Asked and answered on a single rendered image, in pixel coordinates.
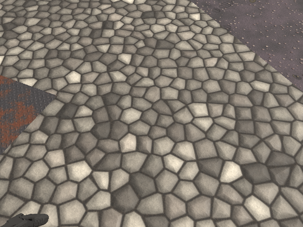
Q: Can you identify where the left robot hand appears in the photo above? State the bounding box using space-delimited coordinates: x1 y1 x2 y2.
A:
0 213 49 227

